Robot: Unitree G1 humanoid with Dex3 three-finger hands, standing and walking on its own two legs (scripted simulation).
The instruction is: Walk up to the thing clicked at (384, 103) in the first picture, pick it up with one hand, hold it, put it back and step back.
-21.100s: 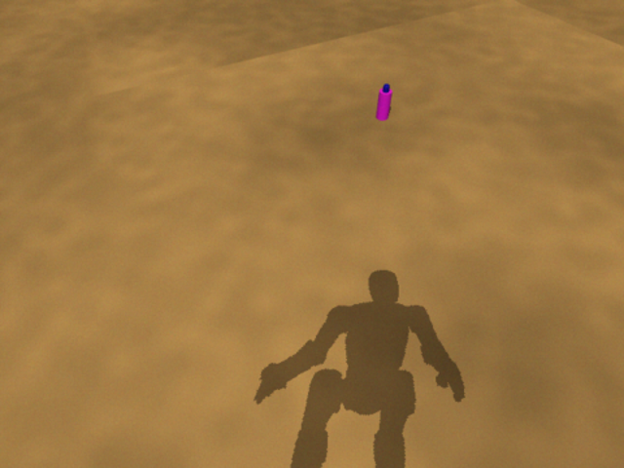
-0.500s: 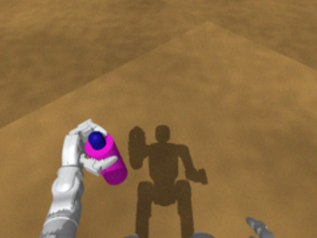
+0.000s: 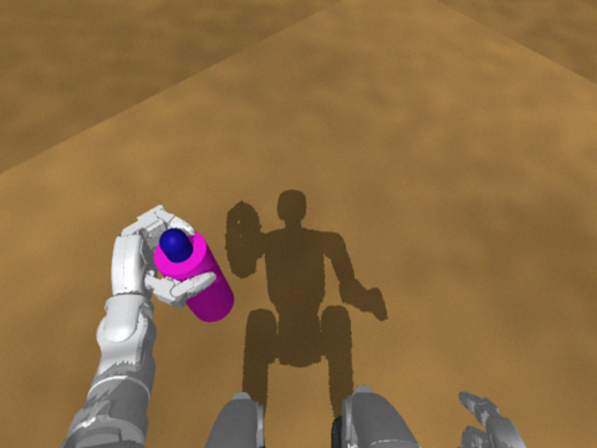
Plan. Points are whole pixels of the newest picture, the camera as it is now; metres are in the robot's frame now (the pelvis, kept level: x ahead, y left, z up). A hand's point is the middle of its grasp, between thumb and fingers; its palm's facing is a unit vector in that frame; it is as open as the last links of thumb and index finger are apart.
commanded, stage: crouch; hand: left
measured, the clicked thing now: (194, 273) +0.36 +0.16 -0.05
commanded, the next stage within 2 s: lower in 1.46 s
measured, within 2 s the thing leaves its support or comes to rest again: neither
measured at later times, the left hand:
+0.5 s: hand (206, 283) +0.42 +0.19 -0.26, palm faces +0.10 -0.99 -0.04, open 9.1 cm
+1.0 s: hand (214, 286) +0.47 +0.20 -0.40, palm faces +0.13 -0.99 -0.03, open 9.1 cm
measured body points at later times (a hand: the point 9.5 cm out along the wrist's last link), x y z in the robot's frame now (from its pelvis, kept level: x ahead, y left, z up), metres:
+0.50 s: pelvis -0.04 +0.00 -0.21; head +0.16 +0.02 +0.19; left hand +0.41 +0.25 -0.25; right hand +0.03 -0.26 -0.35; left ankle +0.03 +0.12 -0.66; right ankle +0.04 -0.12 -0.66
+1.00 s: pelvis -0.07 +0.01 -0.35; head +0.17 +0.04 +0.03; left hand +0.45 +0.26 -0.39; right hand -0.06 -0.28 -0.45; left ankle +0.02 +0.12 -0.66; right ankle +0.04 -0.12 -0.66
